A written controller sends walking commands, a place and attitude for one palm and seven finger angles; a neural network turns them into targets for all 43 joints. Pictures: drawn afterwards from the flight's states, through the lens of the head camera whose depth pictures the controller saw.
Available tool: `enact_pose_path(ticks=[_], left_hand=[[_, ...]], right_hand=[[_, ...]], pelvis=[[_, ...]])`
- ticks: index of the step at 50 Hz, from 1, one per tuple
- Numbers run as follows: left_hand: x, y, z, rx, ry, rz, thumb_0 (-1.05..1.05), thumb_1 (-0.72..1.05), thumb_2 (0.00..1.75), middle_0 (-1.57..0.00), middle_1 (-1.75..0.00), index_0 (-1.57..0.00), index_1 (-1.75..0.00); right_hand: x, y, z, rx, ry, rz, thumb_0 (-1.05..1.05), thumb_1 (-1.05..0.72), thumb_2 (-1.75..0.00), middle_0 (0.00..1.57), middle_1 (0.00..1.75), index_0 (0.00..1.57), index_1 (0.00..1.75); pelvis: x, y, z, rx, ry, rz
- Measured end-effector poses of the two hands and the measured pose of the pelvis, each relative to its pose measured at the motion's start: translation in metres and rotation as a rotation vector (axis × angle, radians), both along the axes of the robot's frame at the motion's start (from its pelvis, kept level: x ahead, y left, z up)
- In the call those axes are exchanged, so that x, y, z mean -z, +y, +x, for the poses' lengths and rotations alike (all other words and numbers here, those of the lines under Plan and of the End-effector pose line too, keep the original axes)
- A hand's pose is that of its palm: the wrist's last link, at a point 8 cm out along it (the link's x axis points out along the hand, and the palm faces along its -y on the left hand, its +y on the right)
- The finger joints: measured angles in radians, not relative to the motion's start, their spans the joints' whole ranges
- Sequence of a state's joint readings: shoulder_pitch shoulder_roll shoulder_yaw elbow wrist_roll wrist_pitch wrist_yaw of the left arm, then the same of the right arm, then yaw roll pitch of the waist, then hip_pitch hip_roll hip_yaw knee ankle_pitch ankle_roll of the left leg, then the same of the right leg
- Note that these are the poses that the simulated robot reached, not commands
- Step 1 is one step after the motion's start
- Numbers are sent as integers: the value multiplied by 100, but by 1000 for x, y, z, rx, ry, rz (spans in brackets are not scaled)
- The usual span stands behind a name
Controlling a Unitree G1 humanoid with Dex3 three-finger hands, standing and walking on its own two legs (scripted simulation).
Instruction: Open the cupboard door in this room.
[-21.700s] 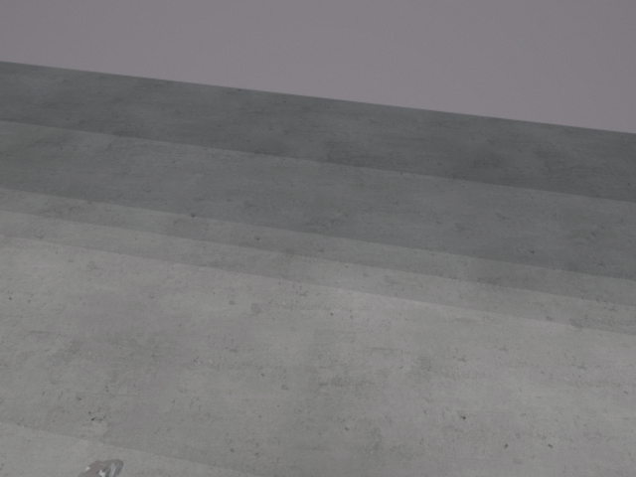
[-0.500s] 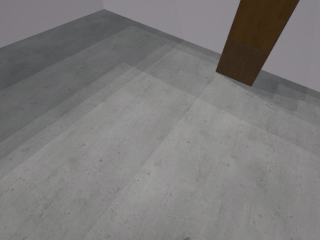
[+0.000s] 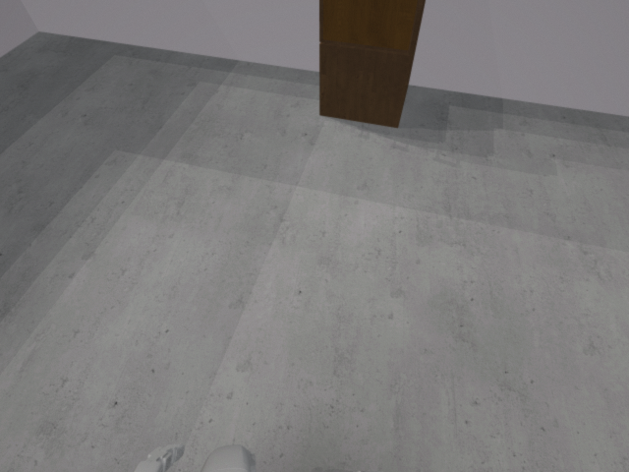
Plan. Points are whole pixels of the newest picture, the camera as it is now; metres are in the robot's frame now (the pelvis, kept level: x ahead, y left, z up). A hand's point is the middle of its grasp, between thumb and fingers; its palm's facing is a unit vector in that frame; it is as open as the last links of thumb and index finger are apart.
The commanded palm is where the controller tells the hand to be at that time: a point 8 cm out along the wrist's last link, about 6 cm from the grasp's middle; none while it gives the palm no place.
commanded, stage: turn or walk to find it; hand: left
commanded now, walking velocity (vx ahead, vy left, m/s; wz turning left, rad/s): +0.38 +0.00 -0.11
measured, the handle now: out of the picture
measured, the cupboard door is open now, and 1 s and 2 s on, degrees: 0 0 0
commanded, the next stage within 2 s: stand and wait in 1.12 s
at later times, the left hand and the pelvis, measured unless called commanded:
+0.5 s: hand out of the picture +0.13 +0.16 -0.17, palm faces +0.04 -0.99 -0.16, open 7.4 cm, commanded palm none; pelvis +0.25 +0.01 -0.01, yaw -4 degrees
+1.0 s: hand (269, 205) +0.64 +0.10 -0.15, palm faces -0.12 -0.96 -0.25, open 7.3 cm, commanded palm none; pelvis +0.48 -0.07 -0.01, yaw -5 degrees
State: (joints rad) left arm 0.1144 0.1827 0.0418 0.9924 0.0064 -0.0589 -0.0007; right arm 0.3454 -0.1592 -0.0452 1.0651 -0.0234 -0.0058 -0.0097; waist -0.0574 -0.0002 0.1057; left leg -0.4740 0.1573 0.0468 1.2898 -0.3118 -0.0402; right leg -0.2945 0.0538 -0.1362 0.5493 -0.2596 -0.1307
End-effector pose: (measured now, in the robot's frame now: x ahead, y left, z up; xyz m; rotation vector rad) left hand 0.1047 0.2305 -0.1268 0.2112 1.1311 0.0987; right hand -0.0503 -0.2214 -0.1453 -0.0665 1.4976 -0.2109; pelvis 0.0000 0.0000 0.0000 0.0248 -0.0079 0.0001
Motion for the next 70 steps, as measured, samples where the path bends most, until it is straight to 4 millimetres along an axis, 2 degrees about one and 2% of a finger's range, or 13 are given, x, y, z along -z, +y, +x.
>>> enact_pose_path(ticks=[4,8,20,24,28,34,39,46,49,54,60,66,70], left_hand=[[-14,8,11,-21,36,54,-2,95,90,-20,-30,-20,-30],[-17,9,14,-46,93,66,-2,94,90,-20,-30,-20,-30],[4,-19,-4,-175,437,-19,0,92,90,-20,-30,-20,-30],[12,-19,11,-182,560,-54,0,91,90,-20,-30,-20,-30],[16,-10,75,-144,522,-59,0,91,90,-20,-30,-20,-30],[13,-1,226,-68,269,-46,0,91,90,-20,-30,-20,-30],[2,-4,342,-3,116,-8,1,94,90,-20,-30,-19,-30],[-4,-48,489,128,-31,34,0,93,90,-20,-30,-19,-30],[-5,-71,524,132,-98,29,0,92,90,-20,-30,-19,-30],[-8,-93,521,69,-36,-1,0,92,90,-20,-30,-20,-30],[-7,-80,504,-26,93,30,-2,96,90,-20,-30,-20,-30],[9,-74,485,-95,258,-11,-1,94,90,-20,-30,-20,-30],[29,-70,483,-133,360,-50,0,92,90,-20,-30,-20,-30]], right_hand=[[-3,-10,92,-32,-172,4,0,-91,-90,20,30,20,30],[-7,-14,169,-64,-280,14,0,-92,-90,20,30,20,30],[-9,2,368,-188,-384,15,0,-91,-90,20,30,20,30],[-5,11,423,-190,-429,-16,0,-91,-90,20,30,20,30],[-7,10,426,-130,-394,-37,0,-91,-90,20,30,20,30],[-14,-6,390,-38,-191,-69,-1,-95,-90,20,30,20,30],[-18,-15,371,27,-53,-48,0,-94,-90,20,30,20,30],[-3,-33,377,128,81,12,0,-92,-90,20,30,20,30],[6,-48,401,125,114,38,0,-92,-90,20,30,20,30],[2,-79,494,63,-5,19,0,-92,-90,20,30,20,30],[-12,-100,626,-19,-213,-12,0,-92,-90,20,30,20,30],[-21,-90,736,-123,-325,-39,0,-92,-90,19,30,20,30],[-19,-72,787,-173,-360,-65,0,-92,-90,19,30,20,30]], pelvis=[[-8,-6,34,19,10,4],[-11,-8,71,32,13,1],[2,1,194,56,23,-9],[14,10,244,63,12,-15],[8,14,281,82,-6,-7],[-6,10,335,80,-5,-6],[-10,-7,379,83,3,-5],[4,-51,449,98,7,-2],[9,-68,473,86,-6,-12],[-3,-82,510,68,-18,-14],[-12,-88,557,52,-7,-26],[-7,-76,605,40,-9,-53],[5,-61,639,38,-14,-58]])
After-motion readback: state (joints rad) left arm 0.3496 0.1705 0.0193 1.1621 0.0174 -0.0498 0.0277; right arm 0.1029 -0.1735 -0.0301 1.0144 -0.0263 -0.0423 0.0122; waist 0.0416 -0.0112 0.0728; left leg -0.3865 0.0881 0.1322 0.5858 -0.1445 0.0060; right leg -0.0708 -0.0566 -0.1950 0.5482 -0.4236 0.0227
